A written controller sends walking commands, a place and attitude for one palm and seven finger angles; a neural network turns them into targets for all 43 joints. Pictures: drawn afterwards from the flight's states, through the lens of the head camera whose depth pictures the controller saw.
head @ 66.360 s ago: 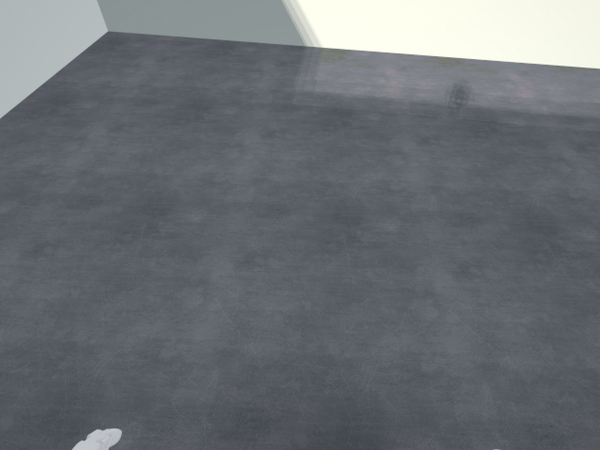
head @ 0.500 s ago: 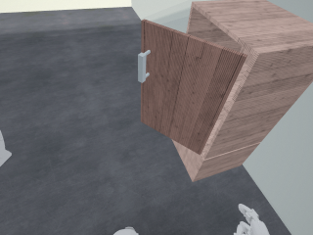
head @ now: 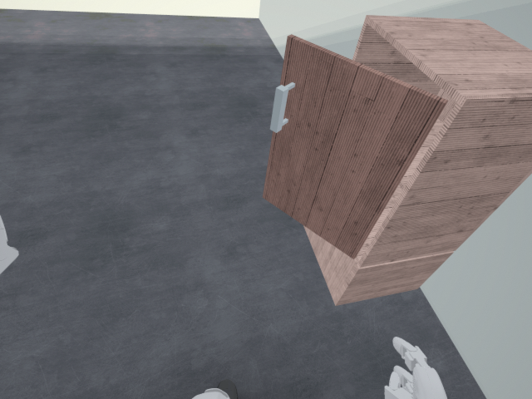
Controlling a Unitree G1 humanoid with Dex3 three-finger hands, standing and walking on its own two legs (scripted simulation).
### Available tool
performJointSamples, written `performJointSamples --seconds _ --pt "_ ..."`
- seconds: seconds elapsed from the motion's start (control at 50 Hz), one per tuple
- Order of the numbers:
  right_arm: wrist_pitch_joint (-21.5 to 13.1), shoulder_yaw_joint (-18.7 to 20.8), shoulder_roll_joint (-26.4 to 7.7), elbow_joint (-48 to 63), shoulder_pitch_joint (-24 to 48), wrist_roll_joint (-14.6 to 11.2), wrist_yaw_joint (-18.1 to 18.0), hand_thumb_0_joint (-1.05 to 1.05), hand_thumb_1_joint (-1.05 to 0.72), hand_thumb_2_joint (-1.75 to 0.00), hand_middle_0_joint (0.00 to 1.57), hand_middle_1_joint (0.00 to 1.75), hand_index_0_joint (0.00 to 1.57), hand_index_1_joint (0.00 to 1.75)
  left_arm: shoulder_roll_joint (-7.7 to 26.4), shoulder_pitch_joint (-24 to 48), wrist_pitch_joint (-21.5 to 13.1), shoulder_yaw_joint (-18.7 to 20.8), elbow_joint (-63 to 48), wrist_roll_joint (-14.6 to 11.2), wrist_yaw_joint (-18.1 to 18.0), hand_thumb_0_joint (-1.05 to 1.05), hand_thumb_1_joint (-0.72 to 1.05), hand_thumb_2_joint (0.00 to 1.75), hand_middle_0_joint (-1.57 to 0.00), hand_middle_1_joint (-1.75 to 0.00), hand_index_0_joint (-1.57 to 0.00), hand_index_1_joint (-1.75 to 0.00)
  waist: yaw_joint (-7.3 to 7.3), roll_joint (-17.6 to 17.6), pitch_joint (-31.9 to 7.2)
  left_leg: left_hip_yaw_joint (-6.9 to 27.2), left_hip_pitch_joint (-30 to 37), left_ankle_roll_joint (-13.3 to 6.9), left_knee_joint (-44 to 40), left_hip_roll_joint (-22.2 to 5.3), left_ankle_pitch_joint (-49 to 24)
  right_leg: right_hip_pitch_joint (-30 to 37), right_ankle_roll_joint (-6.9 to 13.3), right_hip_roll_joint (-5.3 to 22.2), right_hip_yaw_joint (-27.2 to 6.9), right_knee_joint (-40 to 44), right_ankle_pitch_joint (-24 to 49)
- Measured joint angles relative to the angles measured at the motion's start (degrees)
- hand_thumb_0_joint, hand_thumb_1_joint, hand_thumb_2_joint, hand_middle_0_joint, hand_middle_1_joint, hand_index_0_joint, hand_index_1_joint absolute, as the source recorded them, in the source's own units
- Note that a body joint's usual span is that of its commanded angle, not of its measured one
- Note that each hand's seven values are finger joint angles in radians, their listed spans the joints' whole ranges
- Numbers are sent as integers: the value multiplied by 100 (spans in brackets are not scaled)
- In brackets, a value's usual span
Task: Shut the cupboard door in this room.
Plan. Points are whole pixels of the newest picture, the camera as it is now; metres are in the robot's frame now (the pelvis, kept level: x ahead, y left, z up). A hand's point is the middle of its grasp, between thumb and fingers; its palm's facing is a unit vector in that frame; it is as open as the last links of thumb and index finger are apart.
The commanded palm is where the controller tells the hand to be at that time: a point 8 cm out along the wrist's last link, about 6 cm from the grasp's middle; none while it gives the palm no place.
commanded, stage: step back with the hand held close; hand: left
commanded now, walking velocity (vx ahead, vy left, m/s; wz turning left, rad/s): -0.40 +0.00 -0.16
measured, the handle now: (283, 107) +0.84 -0.01 +0.00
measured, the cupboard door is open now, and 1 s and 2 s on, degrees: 37 37 37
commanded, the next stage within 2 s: stop stepping back and stand still in 0.06 s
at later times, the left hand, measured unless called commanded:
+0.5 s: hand out of the picture +0.06 +0.32 +0.20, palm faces +0.35 -0.86 -0.38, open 7.4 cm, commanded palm +0.04 +0.35 +0.19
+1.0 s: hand out of the picture +0.00 +0.38 +0.20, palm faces +0.36 -0.84 -0.42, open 7.4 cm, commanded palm -0.04 +0.41 +0.19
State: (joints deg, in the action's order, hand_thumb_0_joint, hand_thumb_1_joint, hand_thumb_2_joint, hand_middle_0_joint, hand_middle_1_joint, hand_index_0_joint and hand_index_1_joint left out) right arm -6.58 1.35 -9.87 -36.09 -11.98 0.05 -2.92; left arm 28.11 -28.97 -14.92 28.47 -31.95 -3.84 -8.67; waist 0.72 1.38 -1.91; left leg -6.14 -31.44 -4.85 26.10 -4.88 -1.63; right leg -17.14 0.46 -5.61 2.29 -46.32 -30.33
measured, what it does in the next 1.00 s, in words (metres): walks backwards: right foot, then left foot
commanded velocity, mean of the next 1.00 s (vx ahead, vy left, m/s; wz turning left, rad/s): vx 0.19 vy -0.08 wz -0.02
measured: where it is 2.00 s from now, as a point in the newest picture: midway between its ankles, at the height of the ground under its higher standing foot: outside the picture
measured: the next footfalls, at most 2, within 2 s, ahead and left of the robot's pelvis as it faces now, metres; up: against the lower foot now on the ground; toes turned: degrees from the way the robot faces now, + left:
right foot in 0.08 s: -0.07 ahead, -0.14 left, +0.00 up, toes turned -2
left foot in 0.18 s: +0.14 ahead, +0.06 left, +0.00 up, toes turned +3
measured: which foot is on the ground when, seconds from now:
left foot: down 0.00-0.10, up 0.12-0.16, down 0.18-0.38, up 0.40-0.56, down 0.58-0.86, up 0.88-1.00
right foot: up 0.00-0.06, down 0.08-0.22, up 0.24-0.36, down 0.38-0.56, up 0.58-0.86, down 0.88-1.00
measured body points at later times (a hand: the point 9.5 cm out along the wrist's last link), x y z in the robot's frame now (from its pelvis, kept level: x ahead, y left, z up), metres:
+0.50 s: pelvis -0.15 +0.08 +0.01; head -0.18 +0.13 +0.45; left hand +0.03 +0.36 +0.22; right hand -0.05 -0.19 -0.06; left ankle -0.06 +0.15 -0.67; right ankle -0.15 -0.04 -0.72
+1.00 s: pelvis -0.24 +0.14 +0.01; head -0.27 +0.17 +0.46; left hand -0.02 +0.42 +0.22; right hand -0.16 -0.12 -0.09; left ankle -0.15 +0.25 -0.67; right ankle -0.30 +0.06 -0.72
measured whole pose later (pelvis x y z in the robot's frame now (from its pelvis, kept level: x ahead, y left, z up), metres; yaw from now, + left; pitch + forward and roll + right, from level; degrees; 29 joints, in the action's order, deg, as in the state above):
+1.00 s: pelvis -0.24 +0.14 +0.01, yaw -12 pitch -1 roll -1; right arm -1.4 0.1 -10.9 -40.0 -15.7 0.1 -3.1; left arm 25.7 -28.3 -9.2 26.2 -28.0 -1.9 -9.8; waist -1.4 -1.0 -4.0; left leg -1.8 -33.3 0.6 57.4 -4.7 20.9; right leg -10.0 4.2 -1.7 5.2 -31.0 -20.8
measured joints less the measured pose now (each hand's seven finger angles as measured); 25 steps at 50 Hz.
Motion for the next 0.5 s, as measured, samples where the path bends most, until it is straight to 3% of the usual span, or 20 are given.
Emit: performJointSamples --seconds 0.04,0.08,0.12,0.18,0.22,0.26,0.3,0.36,0.38,0.42,0.46,0.5 --pt "-46 -60 56 -2 86 24 39 2 -90 -89 20 30 21 30 -112 -46 29 -46 -12 -61 10 1 88 90 -21 -31 -21 -30 -105 -63 -105 -221 -68 84 -178 -30 -46 449 59 93 56 737 -83" --pt "-53 -130 105 37 261 71 84 2 -90 -89 20 30 21 30 -192 -34 33 -76 -59 -47 7 1 88 90 -21 -31 -21 -30 -260 -232 -107 -457 -246 333 -88 -9 255 688 149 235 -144 1537 333" --pt "-31 -176 81 -66 407 107 97 1 -90 -89 20 30 21 30 -371 121 15 -303 -48 70 -7 1 88 90 -21 -31 -21 -30 -369 -192 31 -361 -311 629 340 -14 992 626 -49 233 -251 1486 881" --pt "74 -261 131 -193 253 84 72 1 -90 -89 20 30 21 30 -425 272 89 -566 -58 199 24 1 88 90 -21 -31 -21 -30 -427 -420 -165 -118 109 743 920 221 1403 573 -263 380 -465 1383 915" --pt "102 -273 87 -97 183 49 -6 1 -90 -89 20 30 21 30 -410 517 131 -604 32 203 71 1 88 90 -21 -31 -21 -30 -247 -381 -198 -91 191 415 566 270 629 459 -303 392 -414 1292 921" --pt "99 -223 51 7 237 7 -27 1 -90 -89 20 30 21 30 -352 725 186 -507 228 176 122 1 88 90 -21 -31 -21 -30 -56 -262 -51 -78 163 64 407 264 276 264 -167 303 -371 936 481" --pt "134 -175 70 146 237 6 11 1 -90 -89 20 30 21 30 -215 652 342 -342 345 85 189 1 88 90 -21 -31 -21 -30 112 -184 63 -85 222 126 65 245 211 75 -9 145 -211 463 32" --pt "163 -124 82 401 12 -14 118 1 -90 -89 20 30 21 30 -31 37 588 -196 128 -69 246 1 88 90 -21 -31 -21 -30 238 -170 88 -232 311 521 -373 258 619 319 156 -45 246 858 -168" --pt "169 -133 81 493 -89 -33 150 1 -90 -89 20 30 21 30 88 -281 638 -111 -82 -85 230 1 88 90 -21 -31 -21 -30 213 -317 40 -378 187 675 -187 335 1182 485 262 2 274 1310 -205" --pt "200 -121 -22 407 -168 -11 171 1 -90 -89 20 30 21 30 162 -691 642 -68 -494 -36 201 1 88 90 -21 -31 -21 -30 1 -461 55 -179 -366 782 1508 401 1964 306 440 127 145 1402 788" --pt "308 -124 -101 90 -302 33 120 1 -90 -89 20 30 21 30 115 -708 555 -184 -616 49 141 1 88 90 -21 -31 -22 -30 -224 -584 -42 110 -496 744 2931 416 2169 219 439 280 94 1306 1208" --pt "412 -144 -151 -175 -487 69 35 1 -90 -89 20 30 21 30 -59 -383 465 -337 -408 158 36 1 88 90 -21 -31 -22 -30 -363 -654 -280 219 -111 631 3024 285 2319 175 316 458 154 1325 956"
